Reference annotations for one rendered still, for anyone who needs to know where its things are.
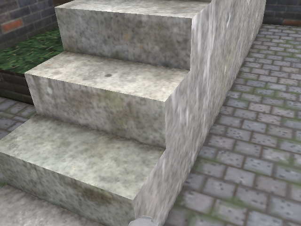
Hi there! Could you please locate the robot left shin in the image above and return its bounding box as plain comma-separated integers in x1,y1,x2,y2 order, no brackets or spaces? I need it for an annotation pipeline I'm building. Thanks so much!
128,216,154,226

